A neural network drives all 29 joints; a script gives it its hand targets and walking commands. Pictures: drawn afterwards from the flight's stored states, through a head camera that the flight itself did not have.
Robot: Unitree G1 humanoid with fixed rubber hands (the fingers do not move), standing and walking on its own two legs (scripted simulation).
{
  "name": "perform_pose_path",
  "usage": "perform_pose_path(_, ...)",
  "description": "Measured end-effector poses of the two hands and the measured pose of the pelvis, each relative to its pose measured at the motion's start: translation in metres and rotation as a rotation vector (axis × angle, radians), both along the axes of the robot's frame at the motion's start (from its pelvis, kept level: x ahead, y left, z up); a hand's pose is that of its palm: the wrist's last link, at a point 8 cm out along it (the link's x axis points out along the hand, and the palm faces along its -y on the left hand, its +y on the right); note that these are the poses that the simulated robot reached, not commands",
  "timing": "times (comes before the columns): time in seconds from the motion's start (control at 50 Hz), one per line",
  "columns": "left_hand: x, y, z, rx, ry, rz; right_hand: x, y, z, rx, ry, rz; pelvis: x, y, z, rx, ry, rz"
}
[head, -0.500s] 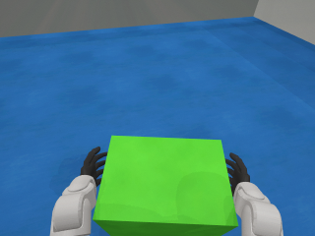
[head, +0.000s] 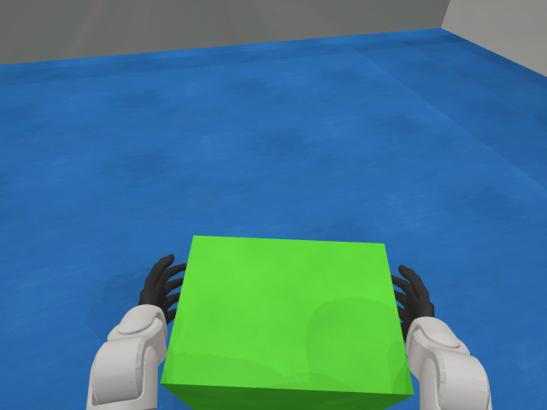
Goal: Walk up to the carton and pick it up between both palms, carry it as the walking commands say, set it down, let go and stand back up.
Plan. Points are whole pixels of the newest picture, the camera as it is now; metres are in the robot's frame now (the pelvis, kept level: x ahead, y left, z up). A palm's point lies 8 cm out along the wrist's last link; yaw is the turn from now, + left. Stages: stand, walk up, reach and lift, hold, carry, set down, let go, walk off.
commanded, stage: carry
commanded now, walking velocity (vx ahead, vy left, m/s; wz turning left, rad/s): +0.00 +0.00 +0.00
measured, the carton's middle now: (283, 336) +0.25 +0.00 -0.01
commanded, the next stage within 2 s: none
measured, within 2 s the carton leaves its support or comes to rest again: neither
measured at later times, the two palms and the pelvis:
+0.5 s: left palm (156, 309) +0.25 +0.18 +0.06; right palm (416, 322) +0.25 -0.18 +0.05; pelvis +0.00 +0.00 +0.00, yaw +0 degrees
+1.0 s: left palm (158, 308) +0.25 +0.17 +0.06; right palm (421, 322) +0.25 -0.18 +0.06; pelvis +0.00 +0.00 +0.00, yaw +0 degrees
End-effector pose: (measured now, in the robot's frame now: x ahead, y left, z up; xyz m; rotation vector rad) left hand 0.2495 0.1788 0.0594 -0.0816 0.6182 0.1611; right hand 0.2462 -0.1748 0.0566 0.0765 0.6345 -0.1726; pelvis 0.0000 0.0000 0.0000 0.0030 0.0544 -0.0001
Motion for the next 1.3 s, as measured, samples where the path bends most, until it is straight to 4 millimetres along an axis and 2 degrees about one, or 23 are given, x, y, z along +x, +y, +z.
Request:
perform_pose_path(0.96,0.005,-0.004,-0.002,0.012,-0.002,-0.011,0.003,-0.004,-0.003,-0.006,-0.001,0.0,0.001,-0.002,0.0,0.0,-0.002,-0.002)
perform_pose_path(1.1,-0.015,-0.011,0.031,-0.031,-0.084,0.018,-0.017,-0.01,0.032,0.032,-0.085,-0.033,0.0,-0.007,-0.004,-0.002,0.009,-0.013)
perform_pose_path(1.3,-0.034,-0.033,0.021,-0.061,0.007,0.022,-0.043,-0.032,0.025,0.045,0.004,-0.07,-0.01,-0.023,-0.011,-0.015,0.001,-0.013)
